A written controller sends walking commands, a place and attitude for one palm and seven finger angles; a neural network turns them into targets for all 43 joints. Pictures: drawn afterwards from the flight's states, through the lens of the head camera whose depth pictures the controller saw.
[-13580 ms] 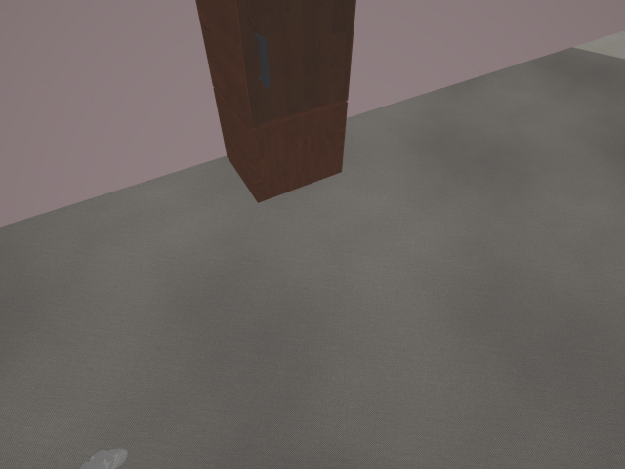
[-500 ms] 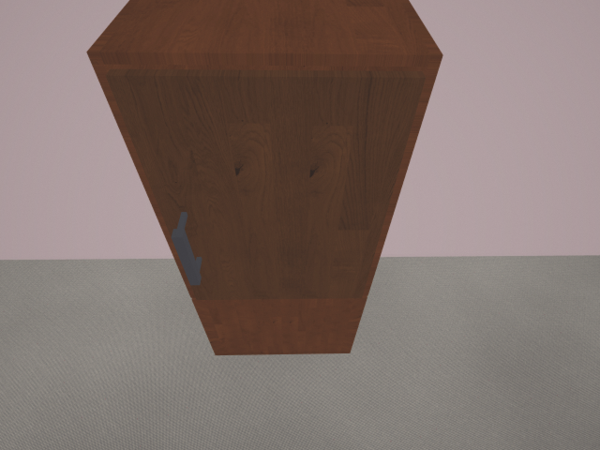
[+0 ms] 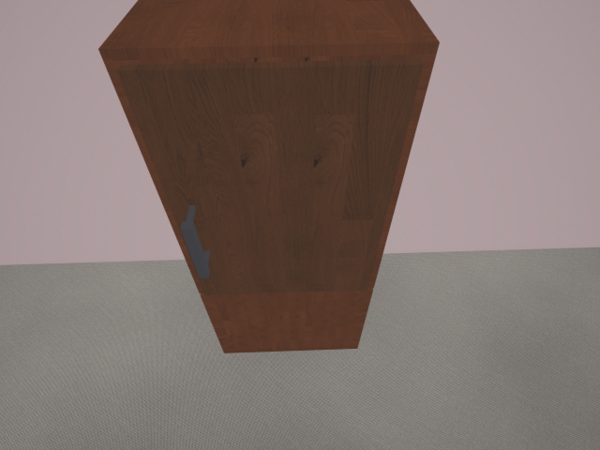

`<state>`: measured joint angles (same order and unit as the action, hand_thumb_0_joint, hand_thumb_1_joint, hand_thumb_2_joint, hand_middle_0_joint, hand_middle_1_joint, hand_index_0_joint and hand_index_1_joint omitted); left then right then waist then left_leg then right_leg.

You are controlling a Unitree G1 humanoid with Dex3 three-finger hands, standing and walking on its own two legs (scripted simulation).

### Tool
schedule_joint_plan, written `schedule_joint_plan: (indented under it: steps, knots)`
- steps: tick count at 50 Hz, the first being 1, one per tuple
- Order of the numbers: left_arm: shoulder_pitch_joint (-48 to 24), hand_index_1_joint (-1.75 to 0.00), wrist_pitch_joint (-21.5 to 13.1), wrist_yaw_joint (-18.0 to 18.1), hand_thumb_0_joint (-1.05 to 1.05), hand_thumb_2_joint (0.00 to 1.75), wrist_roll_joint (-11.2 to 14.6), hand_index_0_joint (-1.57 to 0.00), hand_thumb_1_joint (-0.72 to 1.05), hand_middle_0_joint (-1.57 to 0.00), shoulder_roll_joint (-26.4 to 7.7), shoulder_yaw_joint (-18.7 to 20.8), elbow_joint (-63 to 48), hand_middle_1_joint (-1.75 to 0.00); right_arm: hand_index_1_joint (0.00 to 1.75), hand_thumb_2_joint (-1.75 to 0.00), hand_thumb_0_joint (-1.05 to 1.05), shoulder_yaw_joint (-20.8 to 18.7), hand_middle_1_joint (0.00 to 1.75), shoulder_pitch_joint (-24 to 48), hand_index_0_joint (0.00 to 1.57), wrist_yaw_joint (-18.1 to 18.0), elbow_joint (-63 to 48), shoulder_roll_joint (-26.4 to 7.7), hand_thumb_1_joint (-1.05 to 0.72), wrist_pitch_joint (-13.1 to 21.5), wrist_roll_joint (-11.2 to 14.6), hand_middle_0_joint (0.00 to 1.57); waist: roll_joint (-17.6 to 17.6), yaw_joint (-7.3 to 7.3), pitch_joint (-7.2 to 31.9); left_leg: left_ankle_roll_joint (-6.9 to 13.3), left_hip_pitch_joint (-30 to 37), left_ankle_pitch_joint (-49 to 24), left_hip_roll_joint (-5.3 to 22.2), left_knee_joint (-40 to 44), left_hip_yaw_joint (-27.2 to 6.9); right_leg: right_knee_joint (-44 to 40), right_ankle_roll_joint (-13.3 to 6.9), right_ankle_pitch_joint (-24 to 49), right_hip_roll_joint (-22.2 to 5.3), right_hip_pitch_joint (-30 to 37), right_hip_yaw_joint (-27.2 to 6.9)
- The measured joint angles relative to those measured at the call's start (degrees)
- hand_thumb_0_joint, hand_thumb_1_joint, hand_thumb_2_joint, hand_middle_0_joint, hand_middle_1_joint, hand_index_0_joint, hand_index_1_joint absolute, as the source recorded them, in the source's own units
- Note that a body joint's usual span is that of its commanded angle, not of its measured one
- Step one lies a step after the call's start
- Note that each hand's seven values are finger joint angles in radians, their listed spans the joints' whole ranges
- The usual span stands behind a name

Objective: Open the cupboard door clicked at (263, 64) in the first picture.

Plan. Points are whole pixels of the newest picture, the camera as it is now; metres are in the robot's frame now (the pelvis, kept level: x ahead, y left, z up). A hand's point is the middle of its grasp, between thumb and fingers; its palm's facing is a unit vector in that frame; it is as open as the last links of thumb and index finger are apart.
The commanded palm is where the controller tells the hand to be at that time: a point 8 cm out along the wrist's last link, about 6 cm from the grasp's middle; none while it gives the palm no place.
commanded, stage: come to a stop and stand still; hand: left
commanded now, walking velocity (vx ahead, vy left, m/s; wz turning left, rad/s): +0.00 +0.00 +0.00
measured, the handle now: (198, 243) +0.50 +0.24 -0.09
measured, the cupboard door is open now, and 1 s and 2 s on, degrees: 0 0 0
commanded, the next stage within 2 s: look again from close up in 0.68 s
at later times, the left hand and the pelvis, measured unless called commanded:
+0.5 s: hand out of the picture -0.06 +0.17 -0.17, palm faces +0.04 -0.99 -0.15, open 7.4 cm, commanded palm none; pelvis -0.03 +0.01 +0.00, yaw +1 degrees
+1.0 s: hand out of the picture -0.03 +0.16 -0.17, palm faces +0.04 -0.99 -0.14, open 7.3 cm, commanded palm none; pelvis -0.02 +0.02 +0.01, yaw +0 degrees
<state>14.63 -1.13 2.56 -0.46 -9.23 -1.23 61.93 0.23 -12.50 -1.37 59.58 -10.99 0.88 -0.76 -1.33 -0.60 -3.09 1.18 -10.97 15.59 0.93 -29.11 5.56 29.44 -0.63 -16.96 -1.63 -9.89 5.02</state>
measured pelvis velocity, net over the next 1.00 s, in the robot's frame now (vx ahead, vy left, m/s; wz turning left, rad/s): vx -0.02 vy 0.02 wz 0.00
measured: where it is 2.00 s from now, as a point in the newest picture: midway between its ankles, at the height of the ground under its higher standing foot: outside the picture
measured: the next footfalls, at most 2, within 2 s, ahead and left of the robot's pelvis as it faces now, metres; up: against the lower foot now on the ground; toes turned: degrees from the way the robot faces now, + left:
none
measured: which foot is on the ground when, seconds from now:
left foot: down 0.00-1.00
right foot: down 0.00-1.00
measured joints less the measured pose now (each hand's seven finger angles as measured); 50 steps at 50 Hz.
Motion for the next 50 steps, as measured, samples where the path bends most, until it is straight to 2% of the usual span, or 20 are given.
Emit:
schedule_joint_plan:
  steps: [11,20,37,50]
  knots:
    - [2.8,-0.29,1.3,-1.0,0.01,0.90,-0.3,-0.20,0.91,-0.20,0.0,0.4,-0.7,-0.30,0.30,-0.90,0.00,0.1,0.30,-4.4,0.20,0.8,0.6,1.3,-0.93,-1.0,-0.5,0.20,1.2,0.22,2.2,1.1,-1.6,-3.5,-1.3,2.8,0.0,-1.6,0.6,2.9,-1.1,-2.0,0.0]
    - [5.4,-0.29,1.0,-1.1,0.00,0.90,-0.2,-0.20,0.91,-0.20,0.9,0.5,0.9,-0.29,0.30,-0.90,0.00,0.3,0.30,-7.6,0.20,0.7,3.2,2.9,-0.91,-0.7,-0.2,0.20,1.8,0.43,2.2,1.5,-2.5,-4.7,-1.6,3.9,-0.2,-2.8,0.9,4.1,-1.3,-2.7,0.3]
    - [4.7,-0.29,0.4,-0.7,0.00,0.90,-0.2,-0.20,0.91,-0.20,3.5,0.3,2.3,-0.29,0.30,-0.90,0.01,0.4,0.30,-5.5,0.20,0.0,5.2,4.9,-0.92,0.2,0.1,0.20,2.3,0.88,1.3,1.6,-1.7,-4.5,-1.6,4.4,0.2,-3.6,1.2,4.2,-1.3,-1.9,-0.1]
    - [3.6,-0.29,0.3,-0.6,0.01,0.90,-0.2,-0.20,0.91,-0.20,2.7,0.8,1.9,-0.29,0.30,-0.90,0.01,0.1,0.30,-4.8,0.20,-0.1,5.3,4.3,-0.92,0.4,0.2,0.20,2.4,0.73,1.2,1.5,-0.7,-4.3,-1.6,5.2,0.4,-4.3,1.2,4.2,-1.1,-1.1,-0.4]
